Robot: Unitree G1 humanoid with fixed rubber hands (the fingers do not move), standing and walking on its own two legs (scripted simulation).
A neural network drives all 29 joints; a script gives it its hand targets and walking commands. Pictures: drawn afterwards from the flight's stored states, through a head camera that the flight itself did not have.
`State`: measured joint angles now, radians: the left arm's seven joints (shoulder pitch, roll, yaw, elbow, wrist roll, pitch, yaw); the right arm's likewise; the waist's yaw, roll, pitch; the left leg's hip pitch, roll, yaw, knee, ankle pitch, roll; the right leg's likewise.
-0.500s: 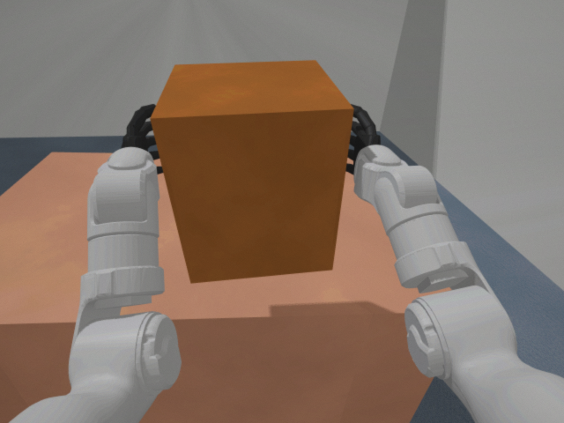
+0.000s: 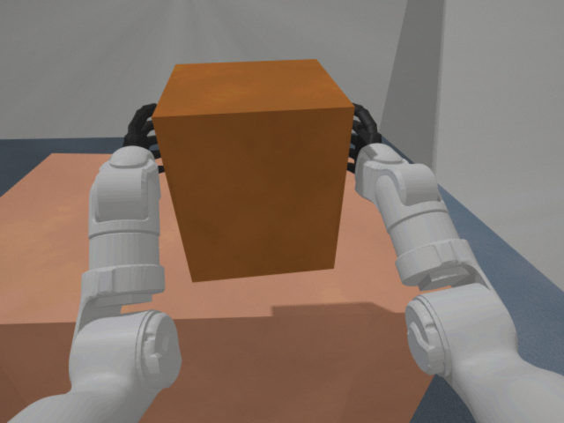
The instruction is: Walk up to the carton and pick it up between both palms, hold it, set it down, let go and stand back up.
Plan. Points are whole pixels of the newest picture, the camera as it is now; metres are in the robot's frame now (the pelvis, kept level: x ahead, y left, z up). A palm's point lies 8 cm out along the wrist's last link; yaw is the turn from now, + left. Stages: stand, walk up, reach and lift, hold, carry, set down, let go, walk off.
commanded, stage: hold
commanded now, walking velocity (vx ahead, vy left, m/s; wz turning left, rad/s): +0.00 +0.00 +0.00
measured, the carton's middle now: (255, 167) +0.40 +0.01 +0.24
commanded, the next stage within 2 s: set down in 0.70 s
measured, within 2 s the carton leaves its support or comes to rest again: neither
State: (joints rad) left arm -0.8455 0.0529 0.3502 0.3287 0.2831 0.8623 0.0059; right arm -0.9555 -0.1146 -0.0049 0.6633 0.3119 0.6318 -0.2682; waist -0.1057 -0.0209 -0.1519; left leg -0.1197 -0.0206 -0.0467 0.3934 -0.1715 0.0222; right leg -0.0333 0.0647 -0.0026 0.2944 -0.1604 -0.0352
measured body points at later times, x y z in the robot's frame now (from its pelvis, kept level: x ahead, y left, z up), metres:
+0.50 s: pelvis +0.00 +0.00 +0.00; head -0.10 +0.02 +0.44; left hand +0.38 +0.16 +0.28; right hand +0.37 -0.14 +0.28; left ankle +0.03 +0.10 -0.75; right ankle +0.01 -0.10 -0.75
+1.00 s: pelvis +0.00 +0.00 +0.00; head -0.10 +0.03 +0.44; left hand +0.39 +0.17 +0.28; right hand +0.38 -0.14 +0.28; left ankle +0.03 +0.10 -0.75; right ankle +0.01 -0.10 -0.75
